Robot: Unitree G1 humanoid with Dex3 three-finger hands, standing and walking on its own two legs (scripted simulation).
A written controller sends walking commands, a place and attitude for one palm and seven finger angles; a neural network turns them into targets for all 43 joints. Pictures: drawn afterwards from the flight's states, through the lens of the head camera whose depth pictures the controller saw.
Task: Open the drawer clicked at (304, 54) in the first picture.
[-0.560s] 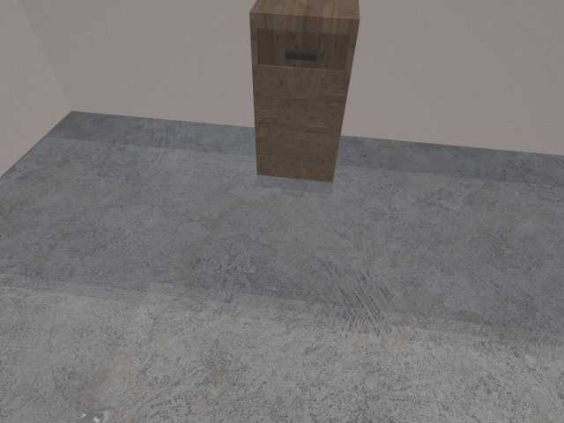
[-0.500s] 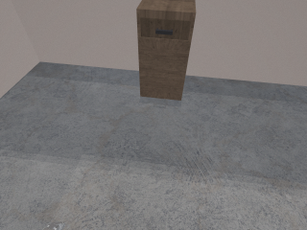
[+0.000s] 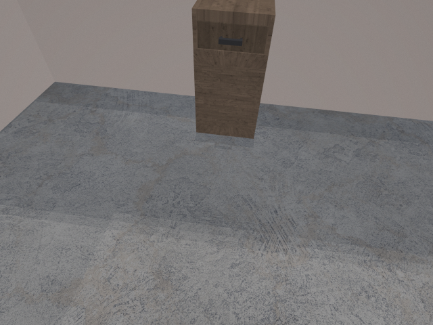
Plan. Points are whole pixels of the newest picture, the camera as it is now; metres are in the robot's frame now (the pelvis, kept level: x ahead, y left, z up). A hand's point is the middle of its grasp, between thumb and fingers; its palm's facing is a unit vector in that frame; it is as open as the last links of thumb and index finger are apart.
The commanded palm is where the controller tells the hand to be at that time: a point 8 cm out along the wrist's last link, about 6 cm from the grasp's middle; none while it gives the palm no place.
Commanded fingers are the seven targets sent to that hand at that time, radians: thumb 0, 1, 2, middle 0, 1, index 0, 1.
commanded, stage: stand and wait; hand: left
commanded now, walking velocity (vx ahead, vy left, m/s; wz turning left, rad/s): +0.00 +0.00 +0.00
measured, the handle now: (230, 40) +1.46 +0.01 -0.09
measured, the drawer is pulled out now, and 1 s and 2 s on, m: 0.00 0.00 0.00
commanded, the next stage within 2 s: look at it before walking up in 0.26 s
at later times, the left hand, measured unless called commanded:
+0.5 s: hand out of the picture +0.07 +0.25 -0.16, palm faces -0.03 -0.95 -0.32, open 7.4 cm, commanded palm none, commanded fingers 0.00 0.90 0.90 -0.20 -0.30 -0.20 -0.30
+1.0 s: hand out of the picture +0.07 +0.25 -0.15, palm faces -0.03 -0.94 -0.33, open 7.4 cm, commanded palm none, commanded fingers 0.00 0.90 0.90 -0.20 -0.30 -0.20 -0.30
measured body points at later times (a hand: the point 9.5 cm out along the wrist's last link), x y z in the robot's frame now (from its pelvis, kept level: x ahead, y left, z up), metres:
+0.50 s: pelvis +0.00 +0.00 +0.00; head -0.01 +0.00 +0.45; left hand +0.07 +0.29 -0.13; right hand +0.07 -0.29 -0.13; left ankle +0.02 +0.12 -0.74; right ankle +0.01 -0.12 -0.74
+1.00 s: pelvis +0.01 +0.00 +0.00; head +0.01 +0.00 +0.45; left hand +0.08 +0.29 -0.13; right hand +0.09 -0.30 -0.13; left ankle +0.02 +0.12 -0.74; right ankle +0.01 -0.12 -0.74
